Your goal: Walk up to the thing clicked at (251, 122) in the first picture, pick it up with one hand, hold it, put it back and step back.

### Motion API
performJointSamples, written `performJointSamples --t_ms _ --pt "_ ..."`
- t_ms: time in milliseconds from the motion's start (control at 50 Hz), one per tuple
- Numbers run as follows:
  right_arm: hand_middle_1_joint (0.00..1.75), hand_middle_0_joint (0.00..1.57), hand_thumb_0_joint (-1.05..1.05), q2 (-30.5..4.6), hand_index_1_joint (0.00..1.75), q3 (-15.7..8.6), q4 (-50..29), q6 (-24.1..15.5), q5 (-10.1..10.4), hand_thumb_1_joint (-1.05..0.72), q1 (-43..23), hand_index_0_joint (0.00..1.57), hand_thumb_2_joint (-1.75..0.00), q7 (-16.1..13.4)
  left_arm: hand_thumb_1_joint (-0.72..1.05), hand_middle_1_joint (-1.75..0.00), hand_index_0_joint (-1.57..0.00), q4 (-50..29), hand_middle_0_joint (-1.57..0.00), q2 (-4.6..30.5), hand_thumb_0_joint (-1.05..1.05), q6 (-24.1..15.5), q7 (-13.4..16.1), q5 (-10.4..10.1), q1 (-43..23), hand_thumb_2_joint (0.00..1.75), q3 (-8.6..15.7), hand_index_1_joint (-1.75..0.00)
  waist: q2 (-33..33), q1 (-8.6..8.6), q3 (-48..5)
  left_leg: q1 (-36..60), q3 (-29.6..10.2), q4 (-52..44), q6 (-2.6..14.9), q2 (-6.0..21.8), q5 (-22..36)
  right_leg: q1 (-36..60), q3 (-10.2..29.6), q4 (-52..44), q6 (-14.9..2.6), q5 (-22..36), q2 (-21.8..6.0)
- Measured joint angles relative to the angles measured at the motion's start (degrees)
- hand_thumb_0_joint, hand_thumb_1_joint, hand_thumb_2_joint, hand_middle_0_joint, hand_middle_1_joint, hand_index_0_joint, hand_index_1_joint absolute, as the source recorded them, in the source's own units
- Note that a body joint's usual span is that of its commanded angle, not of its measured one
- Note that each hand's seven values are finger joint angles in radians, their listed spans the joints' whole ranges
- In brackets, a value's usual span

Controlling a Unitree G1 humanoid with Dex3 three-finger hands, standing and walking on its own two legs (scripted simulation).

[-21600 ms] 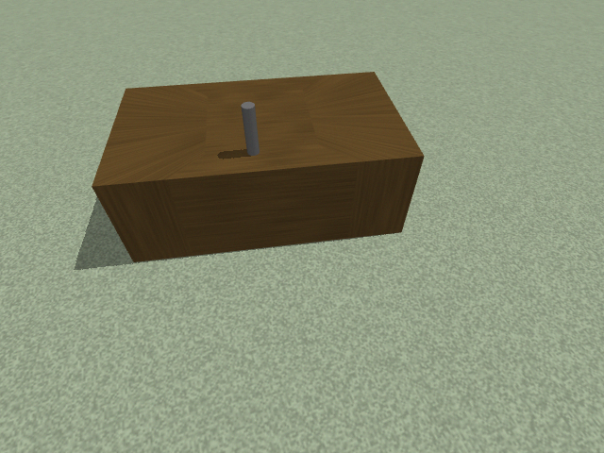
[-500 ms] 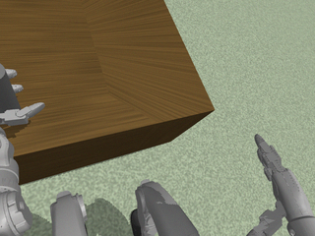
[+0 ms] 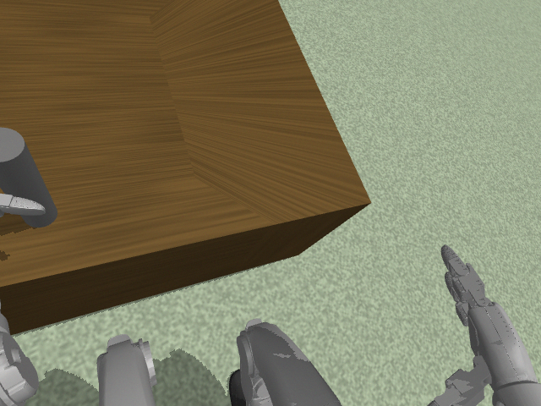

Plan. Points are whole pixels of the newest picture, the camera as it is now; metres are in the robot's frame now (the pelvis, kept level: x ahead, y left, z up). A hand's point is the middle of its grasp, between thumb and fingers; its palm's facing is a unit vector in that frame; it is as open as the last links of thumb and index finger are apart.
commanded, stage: withdraw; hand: left
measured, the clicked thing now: (23, 185) +0.48 +0.24 -0.07
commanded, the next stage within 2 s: rise in 0.06 s
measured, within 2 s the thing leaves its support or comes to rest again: neither
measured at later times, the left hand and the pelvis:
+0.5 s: hand out of the picture +0.46 +0.37 +0.12, palm faces +0.46 -0.83 -0.32, open 17.1 cm; pelvis +0.02 +0.00 +0.10, yaw +2 degrees
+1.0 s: hand out of the picture +0.27 +0.23 +0.09, palm faces +0.24 -0.93 -0.28, open 17.5 cm; pelvis +0.04 +0.00 +0.15, yaw +4 degrees
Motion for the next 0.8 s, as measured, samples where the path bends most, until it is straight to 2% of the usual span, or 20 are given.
performJointSamples --t_ms 80,200,260,360,420,500,560,620,700,800 --pt "0.05 0.07 -0.01 0.39 0.05 1.03 3.49 1.05 0.52 0.50 0.09 0.06 -0.06 -1.32 -0.60 -0.07 -0.12 -0.42 -0.10 1.73 -0.02 3.82 -2.57 -1.63 -1.14 0.02 -0.28 -0.06 0.72 1.68 -0.01 3.76 0.22 -3.16 0.02 0.00 0.64 3.73 0.08 -3.50 0.04 0.99 0.01" --pt "0.05 0.07 -0.01 0.73 0.05 3.13 8.00 2.02 1.37 0.51 -0.76 0.06 -0.05 -2.99 -0.60 -0.04 -0.10 2.37 -0.08 2.67 -0.02 7.89 -5.34 -3.72 -3.29 0.01 -2.17 -0.03 2.00 4.52 0.28 9.98 1.20 -8.94 0.33 -0.21 2.13 9.66 0.73 -9.50 0.28 2.97 -0.25" --pt "0.05 0.07 -0.01 1.02 0.05 4.05 8.89 3.06 2.34 0.52 -1.10 0.06 -0.05 -3.49 -0.59 -0.03 -0.09 4.63 -0.07 3.27 -0.01 12.58 -3.58 -0.03 -3.71 0.02 -3.95 -0.03 2.19 5.74 1.11 13.94 1.97 -12.28 0.40 -0.31 3.04 13.25 1.32 -12.70 0.40 4.08 -0.43" --pt "0.05 0.07 -0.01 1.33 0.06 4.25 14.12 4.97 3.15 0.47 -1.79 0.06 -0.07 -3.81 -0.54 -0.04 -0.08 5.62 -0.07 3.51 -0.01 20.63 0.96 3.63 -3.42 0.05 -4.26 -0.04 2.50 7.65 1.48 20.08 2.97 -18.11 0.48 -0.34 4.76 18.90 2.06 -18.51 0.46 6.20 -0.52" --pt "0.08 0.09 -0.01 1.62 0.09 4.44 16.93 6.76 3.20 0.39 -2.57 0.08 -0.12 -4.38 -0.50 -0.05 -0.08 5.55 -0.07 4.45 -0.01 23.36 3.55 4.61 -2.97 0.07 -4.51 -0.05 2.44 8.67 1.63 23.59 3.48 -21.08 0.37 -0.35 5.61 22.11 2.44 -21.38 0.40 7.21 -0.55" --pt "0.13 0.11 -0.01 2.64 0.14 7.08 18.21 7.98 3.28 0.20 -3.80 0.11 -0.27 -5.20 -0.47 -0.06 -0.07 7.21 -0.07 4.62 -0.01 24.56 5.58 4.99 -2.76 0.09 -7.64 -0.06 2.49 10.23 1.62 28.12 3.75 -24.83 0.19 -0.62 6.77 26.47 2.54 -24.96 0.27 8.34 -0.79" --pt "0.16 0.13 -0.01 3.85 0.17 9.89 17.74 7.96 3.73 0.02 -4.59 0.12 -0.41 -5.23 -0.47 -0.07 -0.07 7.28 -0.06 3.12 -0.01 25.80 6.00 4.89 -0.50 0.10 -9.96 -0.07 2.54 11.29 1.09 31.62 4.02 -27.80 0.11 -0.91 7.66 29.82 2.65 -27.76 0.24 9.19 -1.05" --pt "0.19 0.15 -0.01 4.88 0.20 10.86 18.26 7.24 4.53 -0.19 -4.45 0.14 -0.52 -5.16 -0.48 -0.07 -0.06 4.63 -0.06 -0.04 -0.01 27.90 5.74 4.18 3.63 0.09 -12.64 -0.07 2.64 12.74 0.57 35.16 4.26 -30.57 0.04 -1.21 8.36 33.29 2.75 -30.48 0.18 9.91 -1.33" --pt "0.23 0.17 -0.01 4.96 0.23 9.74 21.80 6.65 5.74 -0.42 -4.31 0.16 -0.65 -5.66 -0.50 -0.06 -0.06 -2.09 -0.06 -5.12 -0.01 30.64 5.60 2.54 11.24 0.08 -16.46 -0.06 2.85 14.54 0.57 39.55 4.62 -33.62 0.05 -1.60 9.05 37.61 2.95 -33.56 0.22 10.69 -1.69" --pt "0.25 0.19 0.00 4.35 0.26 8.39 25.20 6.50 6.40 -0.63 -3.54 0.18 -0.75 -7.47 -0.52 -0.06 -0.06 -14.17 -0.06 -12.11 -0.01 32.90 6.04 0.69 22.21 0.07 -20.88 -0.06 2.52 16.52 1.97 44.15 5.30 -36.66 0.09 -2.05 9.84 41.81 3.46 -36.14 0.32 11.38 -2.17"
